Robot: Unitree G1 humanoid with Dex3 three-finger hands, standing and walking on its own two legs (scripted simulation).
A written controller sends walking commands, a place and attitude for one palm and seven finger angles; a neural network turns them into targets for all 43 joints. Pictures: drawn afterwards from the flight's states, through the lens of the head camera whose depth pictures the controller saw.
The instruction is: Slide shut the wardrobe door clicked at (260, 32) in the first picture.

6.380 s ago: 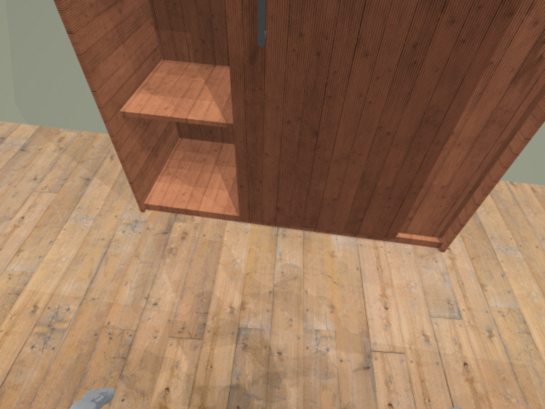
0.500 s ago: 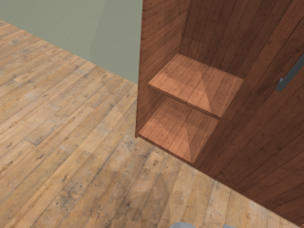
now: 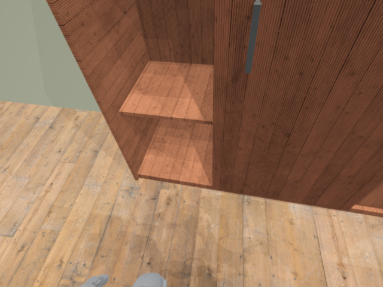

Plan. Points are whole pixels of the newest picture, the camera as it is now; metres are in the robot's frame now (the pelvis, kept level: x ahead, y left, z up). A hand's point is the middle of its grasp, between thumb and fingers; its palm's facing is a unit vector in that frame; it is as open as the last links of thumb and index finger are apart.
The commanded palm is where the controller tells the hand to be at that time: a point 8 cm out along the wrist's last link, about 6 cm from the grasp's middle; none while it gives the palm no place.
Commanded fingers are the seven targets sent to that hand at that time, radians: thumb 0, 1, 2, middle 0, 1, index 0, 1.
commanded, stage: turn to face it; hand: right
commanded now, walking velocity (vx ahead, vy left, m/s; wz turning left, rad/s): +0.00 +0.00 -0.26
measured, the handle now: (252, 37) +0.66 -0.14 +0.18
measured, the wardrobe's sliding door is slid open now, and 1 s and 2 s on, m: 0.47 0.47 0.47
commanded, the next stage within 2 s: take the last steps up to it in 0.16 s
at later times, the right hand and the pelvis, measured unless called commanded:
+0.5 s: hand out of the picture +0.02 -0.13 -0.16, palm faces +0.16 +0.96 -0.23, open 7.4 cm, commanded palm none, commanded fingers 0.00 -0.90 -0.90 0.20 0.30 0.20 0.30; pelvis +0.00 +0.05 +0.00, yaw -6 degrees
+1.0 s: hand out of the picture -0.02 -0.11 -0.18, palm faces +0.26 +0.96 -0.11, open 7.4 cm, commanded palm none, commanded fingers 0.00 -0.90 -0.90 0.20 0.30 0.20 0.30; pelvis +0.13 +0.00 -0.02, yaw -6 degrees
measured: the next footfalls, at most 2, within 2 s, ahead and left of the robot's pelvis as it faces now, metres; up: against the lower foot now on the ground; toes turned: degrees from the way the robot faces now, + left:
left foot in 0.40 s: +0.02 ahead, +0.14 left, +0.00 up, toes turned -4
right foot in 0.92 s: +0.17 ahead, -0.11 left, +0.00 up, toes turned -16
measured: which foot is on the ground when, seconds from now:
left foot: up 0.00-0.38, down 0.40-0.92, up 0.94-1.00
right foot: down 0.00-0.42, up 0.44-0.90, down 0.92-1.00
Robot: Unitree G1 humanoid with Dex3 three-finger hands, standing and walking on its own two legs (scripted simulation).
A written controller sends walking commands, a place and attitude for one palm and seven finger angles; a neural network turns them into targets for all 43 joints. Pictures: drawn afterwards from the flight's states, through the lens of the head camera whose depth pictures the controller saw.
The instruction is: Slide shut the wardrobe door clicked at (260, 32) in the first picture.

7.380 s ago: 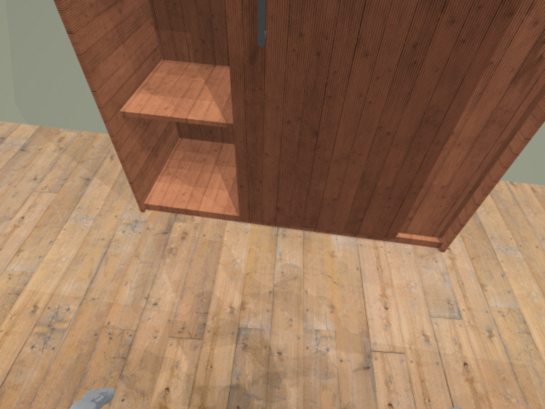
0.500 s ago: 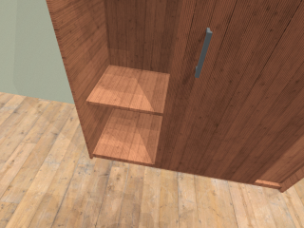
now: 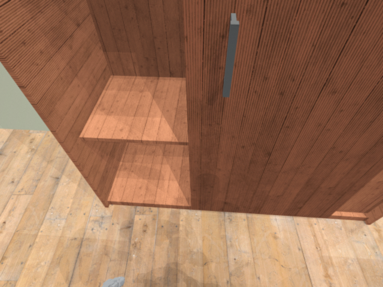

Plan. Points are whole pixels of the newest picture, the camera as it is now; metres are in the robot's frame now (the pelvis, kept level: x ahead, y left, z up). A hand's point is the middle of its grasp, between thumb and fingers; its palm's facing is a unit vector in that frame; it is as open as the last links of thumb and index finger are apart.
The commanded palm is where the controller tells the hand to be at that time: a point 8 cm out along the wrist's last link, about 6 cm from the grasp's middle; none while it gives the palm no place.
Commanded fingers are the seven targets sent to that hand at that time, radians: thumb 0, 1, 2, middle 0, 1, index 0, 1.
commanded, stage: take the last steps up to it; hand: right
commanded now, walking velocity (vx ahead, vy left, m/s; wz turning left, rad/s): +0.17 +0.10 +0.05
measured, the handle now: (229, 58) +0.55 -0.08 +0.20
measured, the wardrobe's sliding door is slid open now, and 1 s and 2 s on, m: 0.47 0.47 0.47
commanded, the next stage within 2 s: come to a stop and stand still in 0.06 s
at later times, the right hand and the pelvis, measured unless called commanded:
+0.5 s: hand (257, 267) +0.19 -0.15 -0.15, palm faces +0.02 +0.97 -0.24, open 7.4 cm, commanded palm none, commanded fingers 0.00 -0.90 -0.90 0.20 0.30 0.20 0.30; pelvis +0.09 +0.03 +0.00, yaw -1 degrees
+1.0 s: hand out of the picture +0.08 -0.22 -0.16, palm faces -0.02 +0.97 -0.23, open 7.4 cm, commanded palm none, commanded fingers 0.00 -0.90 -0.90 0.20 0.30 0.20 0.30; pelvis +0.07 -0.03 +0.00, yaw +4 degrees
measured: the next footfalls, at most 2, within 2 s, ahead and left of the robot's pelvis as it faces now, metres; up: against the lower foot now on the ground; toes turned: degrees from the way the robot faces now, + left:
left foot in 0.30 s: +0.21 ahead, +0.16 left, +0.00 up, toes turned +6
right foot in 0.68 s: +0.11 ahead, -0.12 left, +0.00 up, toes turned -1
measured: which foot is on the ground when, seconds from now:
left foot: up 0.00-0.28, down 0.30-0.68, up 0.70-0.88, down 0.90-1.00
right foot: down 0.00-0.32, up 0.34-0.66, down 0.68-1.00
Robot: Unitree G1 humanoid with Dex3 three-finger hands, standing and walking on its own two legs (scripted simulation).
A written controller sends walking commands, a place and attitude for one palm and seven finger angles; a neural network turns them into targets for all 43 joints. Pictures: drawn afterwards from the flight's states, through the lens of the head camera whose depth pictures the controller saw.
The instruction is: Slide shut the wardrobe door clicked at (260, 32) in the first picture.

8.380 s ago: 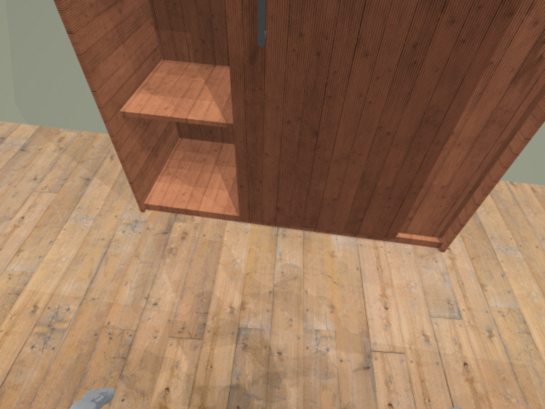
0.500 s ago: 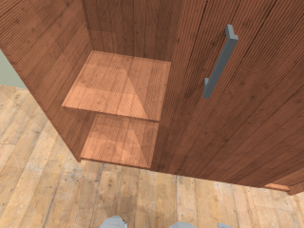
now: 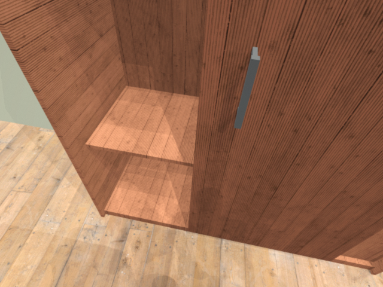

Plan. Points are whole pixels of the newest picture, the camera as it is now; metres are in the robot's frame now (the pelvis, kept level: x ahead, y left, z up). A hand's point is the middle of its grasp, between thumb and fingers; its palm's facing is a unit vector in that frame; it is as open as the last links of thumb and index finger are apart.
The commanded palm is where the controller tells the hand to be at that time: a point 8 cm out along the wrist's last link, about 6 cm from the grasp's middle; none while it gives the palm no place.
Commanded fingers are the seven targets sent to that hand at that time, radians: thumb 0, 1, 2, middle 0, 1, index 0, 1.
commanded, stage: come to a stop and stand still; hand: right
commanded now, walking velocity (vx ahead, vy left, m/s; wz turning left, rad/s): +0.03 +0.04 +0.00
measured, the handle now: (245, 90) +0.48 -0.09 +0.19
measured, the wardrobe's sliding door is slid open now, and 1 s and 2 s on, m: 0.47 0.47 0.47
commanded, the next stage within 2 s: look again from close up in 0.66 s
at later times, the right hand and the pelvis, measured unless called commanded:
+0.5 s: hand out of the picture +0.00 -0.16 -0.16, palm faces +0.04 +0.98 -0.20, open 7.3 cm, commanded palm none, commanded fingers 0.00 -0.90 -0.90 0.20 0.30 0.20 0.30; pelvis +0.00 +0.00 +0.01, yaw -1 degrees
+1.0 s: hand out of the picture -0.02 -0.16 -0.16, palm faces +0.07 +0.98 -0.17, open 7.4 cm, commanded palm none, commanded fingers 0.00 -0.90 -0.90 0.20 0.30 0.20 0.30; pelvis +0.01 +0.00 +0.01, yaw -1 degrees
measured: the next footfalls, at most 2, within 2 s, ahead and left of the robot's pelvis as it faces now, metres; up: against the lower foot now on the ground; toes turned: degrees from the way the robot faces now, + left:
none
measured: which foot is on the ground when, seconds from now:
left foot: down 0.00-1.00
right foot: down 0.00-1.00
